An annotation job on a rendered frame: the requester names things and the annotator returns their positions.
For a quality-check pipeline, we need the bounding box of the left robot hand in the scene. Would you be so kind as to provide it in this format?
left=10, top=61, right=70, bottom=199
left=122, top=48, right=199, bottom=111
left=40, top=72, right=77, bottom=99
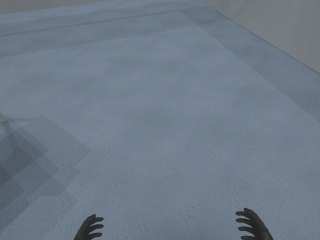
left=74, top=214, right=104, bottom=240

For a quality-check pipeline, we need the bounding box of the right robot hand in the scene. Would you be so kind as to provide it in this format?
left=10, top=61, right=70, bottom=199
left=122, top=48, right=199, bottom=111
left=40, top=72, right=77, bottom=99
left=235, top=208, right=274, bottom=240

